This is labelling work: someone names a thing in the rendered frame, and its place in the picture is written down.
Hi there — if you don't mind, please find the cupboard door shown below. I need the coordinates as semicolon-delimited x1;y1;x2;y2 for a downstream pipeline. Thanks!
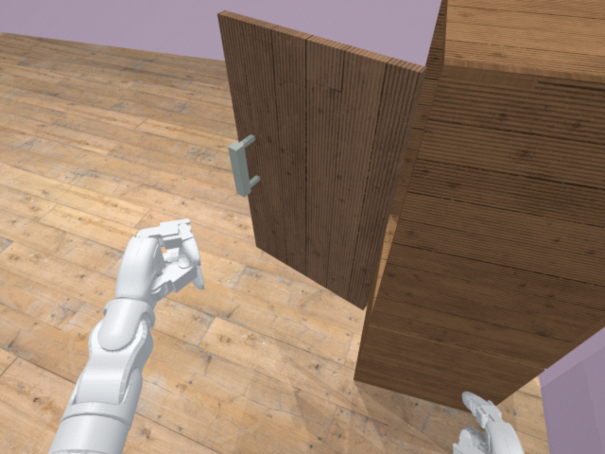
217;10;427;310

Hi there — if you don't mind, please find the right robot hand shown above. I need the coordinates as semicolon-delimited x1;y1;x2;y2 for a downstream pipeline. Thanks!
453;392;525;454

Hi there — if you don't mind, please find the robot left forearm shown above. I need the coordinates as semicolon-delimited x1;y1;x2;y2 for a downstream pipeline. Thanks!
48;298;156;454

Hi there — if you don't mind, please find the left robot hand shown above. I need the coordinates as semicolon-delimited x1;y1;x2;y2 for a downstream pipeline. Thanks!
114;218;204;310

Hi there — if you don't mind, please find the handle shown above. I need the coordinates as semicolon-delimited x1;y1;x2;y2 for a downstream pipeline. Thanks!
228;134;260;198

